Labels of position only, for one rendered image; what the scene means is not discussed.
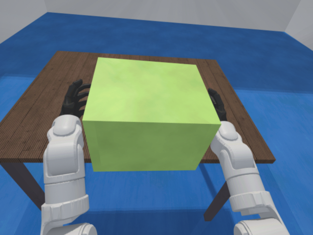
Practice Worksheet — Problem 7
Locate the robot left hand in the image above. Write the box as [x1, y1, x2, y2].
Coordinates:
[60, 79, 91, 118]

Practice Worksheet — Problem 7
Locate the robot right forearm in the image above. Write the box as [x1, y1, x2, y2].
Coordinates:
[210, 121, 290, 235]

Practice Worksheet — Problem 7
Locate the table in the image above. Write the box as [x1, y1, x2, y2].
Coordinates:
[0, 51, 276, 221]

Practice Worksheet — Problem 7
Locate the robot right upper arm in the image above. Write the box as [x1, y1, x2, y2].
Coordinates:
[234, 217, 288, 235]

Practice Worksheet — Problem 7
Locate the robot left upper arm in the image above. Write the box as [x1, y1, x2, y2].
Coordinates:
[46, 223, 97, 235]

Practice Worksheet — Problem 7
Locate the robot right hand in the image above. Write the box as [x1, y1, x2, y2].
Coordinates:
[208, 88, 227, 121]

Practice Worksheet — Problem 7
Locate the robot left forearm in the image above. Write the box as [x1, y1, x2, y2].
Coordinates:
[40, 115, 89, 235]

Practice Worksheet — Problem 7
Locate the carton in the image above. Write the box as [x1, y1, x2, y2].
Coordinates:
[82, 57, 221, 172]

